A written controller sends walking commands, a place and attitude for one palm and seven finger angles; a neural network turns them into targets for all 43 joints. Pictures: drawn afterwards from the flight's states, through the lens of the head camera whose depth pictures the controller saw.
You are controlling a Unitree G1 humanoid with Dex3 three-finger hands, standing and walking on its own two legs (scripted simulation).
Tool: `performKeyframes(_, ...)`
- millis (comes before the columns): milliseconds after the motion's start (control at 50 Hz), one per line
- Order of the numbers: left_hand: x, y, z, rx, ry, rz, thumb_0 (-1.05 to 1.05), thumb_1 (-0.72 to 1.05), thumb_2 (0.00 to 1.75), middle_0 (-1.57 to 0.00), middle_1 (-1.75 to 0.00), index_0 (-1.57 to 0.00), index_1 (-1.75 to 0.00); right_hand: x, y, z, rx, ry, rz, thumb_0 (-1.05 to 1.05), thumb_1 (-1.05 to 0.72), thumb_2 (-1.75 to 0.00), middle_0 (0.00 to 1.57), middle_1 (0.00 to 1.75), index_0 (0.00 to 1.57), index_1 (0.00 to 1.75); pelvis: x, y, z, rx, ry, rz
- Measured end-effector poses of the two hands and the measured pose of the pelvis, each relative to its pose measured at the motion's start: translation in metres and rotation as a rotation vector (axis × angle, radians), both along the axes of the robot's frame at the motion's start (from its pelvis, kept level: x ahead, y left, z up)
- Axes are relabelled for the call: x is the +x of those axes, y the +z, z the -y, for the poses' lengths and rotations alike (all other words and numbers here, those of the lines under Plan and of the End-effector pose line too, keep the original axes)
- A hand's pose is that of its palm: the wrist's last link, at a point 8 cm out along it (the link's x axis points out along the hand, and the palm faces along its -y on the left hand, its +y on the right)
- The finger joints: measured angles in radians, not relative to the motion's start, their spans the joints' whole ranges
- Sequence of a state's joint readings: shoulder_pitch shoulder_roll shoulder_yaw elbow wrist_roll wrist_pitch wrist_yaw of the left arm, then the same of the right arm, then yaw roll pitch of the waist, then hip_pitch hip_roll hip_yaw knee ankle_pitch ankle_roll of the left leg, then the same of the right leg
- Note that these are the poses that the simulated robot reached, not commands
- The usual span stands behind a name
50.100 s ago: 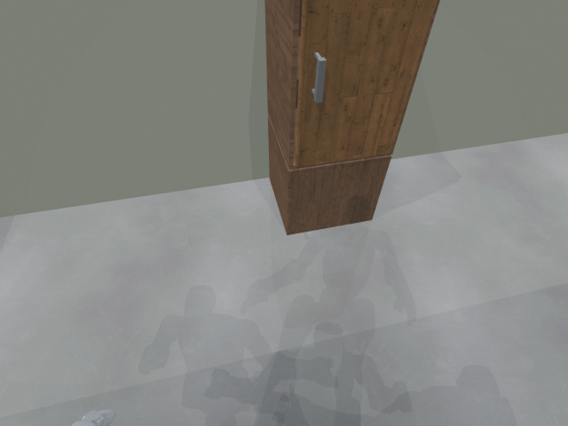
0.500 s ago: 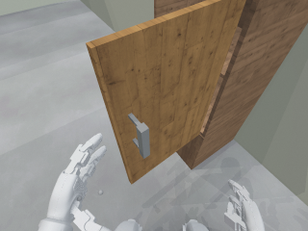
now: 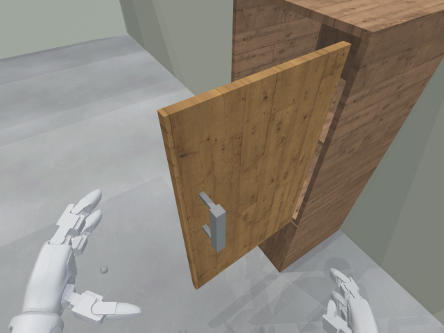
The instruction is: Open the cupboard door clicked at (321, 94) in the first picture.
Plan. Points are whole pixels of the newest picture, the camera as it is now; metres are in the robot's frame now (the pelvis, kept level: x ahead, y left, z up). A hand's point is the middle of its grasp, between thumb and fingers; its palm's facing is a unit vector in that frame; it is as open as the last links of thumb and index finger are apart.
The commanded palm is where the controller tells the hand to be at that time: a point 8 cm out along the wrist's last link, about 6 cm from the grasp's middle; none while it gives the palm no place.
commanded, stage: draw the hand back to the body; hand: left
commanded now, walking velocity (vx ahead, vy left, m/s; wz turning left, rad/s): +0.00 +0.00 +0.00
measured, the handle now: (211, 222) +0.31 +0.06 +0.04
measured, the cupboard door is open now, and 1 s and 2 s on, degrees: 93 93 93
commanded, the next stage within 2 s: step back with the hand held close in 0.94 s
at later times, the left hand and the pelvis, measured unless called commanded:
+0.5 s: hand (47, 220) +0.21 +0.25 +0.18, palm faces +0.41 -0.82 -0.40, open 9.8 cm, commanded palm +0.16 +0.29 +0.20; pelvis +0.02 +0.00 +0.04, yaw -1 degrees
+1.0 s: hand (44, 215) +0.20 +0.25 +0.20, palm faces +0.44 -0.81 -0.39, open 7.4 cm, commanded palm +0.15 +0.29 +0.21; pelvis +0.01 -0.01 +0.04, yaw -2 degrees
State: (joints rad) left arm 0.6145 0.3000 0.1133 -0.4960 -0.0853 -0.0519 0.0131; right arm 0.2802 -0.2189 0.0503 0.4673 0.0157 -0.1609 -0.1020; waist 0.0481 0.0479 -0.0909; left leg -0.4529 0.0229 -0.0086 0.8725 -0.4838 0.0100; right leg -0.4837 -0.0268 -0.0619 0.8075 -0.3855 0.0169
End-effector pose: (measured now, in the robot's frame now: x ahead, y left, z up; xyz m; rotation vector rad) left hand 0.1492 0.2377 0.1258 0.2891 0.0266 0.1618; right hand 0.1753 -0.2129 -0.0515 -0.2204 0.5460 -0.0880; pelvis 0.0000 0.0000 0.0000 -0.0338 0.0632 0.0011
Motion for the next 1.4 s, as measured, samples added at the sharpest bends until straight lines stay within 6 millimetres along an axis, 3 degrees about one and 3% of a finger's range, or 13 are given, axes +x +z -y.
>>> performKeyframes(300, 0.008, 0.049, -0.032, 0.133, 0.161, 0.082, -0.01, 0.15, 0.58, -0.18, -0.3, -0.18, -0.3, 0.005, 0.01, -0.011, 0.004, 0.029, -0.06, 0.01, -0.9, -0.9, 0.2, 0.3, 0.2, 0.3, 0.013, 0.028, -0.006, 0.015, -0.008, 0.095)
performKeyframes(620, 0.015, 0.095, -0.057, 0.209, 0.255, 0.23, 0.0, 0.7, 0.82, -0.2, -0.3, -0.21, -0.3, 0.018, 0.022, 0.004, -0.014, 0.025, -0.069, 0.01, -0.9, -0.9, 0.2, 0.3, 0.2, 0.3, 0.015, 0.039, 0.001, 0.018, -0.021, 0.14)
performKeyframes(700, 0.016, 0.092, -0.057, 0.194, 0.261, 0.223, 0.0, 0.79, 0.86, -0.21, -0.3, -0.21, -0.3, 0.015, 0.021, 0.008, -0.009, 0.018, -0.084, 0.01, -0.9, -0.9, 0.2, 0.3, 0.2, 0.3, 0.014, 0.041, 0.003, 0.019, -0.024, 0.143)
performKeyframes(840, 0.016, 0.081, -0.047, 0.17, 0.239, 0.177, 0.01, 0.87, 0.89, -0.21, -0.3, -0.21, -0.3, 0.008, 0.019, 0.014, -0.016, 0.004, -0.104, 0.01, -0.9, -0.9, 0.2, 0.3, 0.2, 0.3, 0.012, 0.041, 0.007, 0.018, -0.028, 0.147)
performKeyframes(1180, 0.016, 0.1, -0.053, 0.254, 0.227, 0.248, 0.01, 0.89, 0.9, -0.21, -0.3, -0.21, -0.3, -0.003, 0.019, 0.019, -0.008, -0.017, -0.121, 0.01, -0.9, -0.9, 0.2, 0.3, 0.2, 0.3, 0.001, 0.043, 0.009, 0.014, -0.034, 0.115)
performKeyframes(1280, 0.018, 0.091, -0.049, 0.277, 0.155, 0.189, 0.01, 0.89, 0.9, -0.21, -0.3, -0.21, -0.3, -0.015, 0.021, 0.027, -0.026, -0.073, -0.135, 0.01, -0.9, -0.9, 0.2, 0.3, 0.2, 0.3, -0.009, 0.042, 0.002, 0.022, -0.053, 0.081)
performKeyframes(1400, 0.007, 0.085, -0.048, 0.303, 0.09, 0.165, 0.01, 0.89, 0.9, -0.21, -0.3, -0.22, -0.3, -0.039, 0.022, 0.033, -0.051, -0.134, -0.161, 0.01, -0.9, -0.9, 0.2, 0.3, 0.2, 0.3, -0.025, 0.039, -0.004, 0.03, -0.062, 0.07)
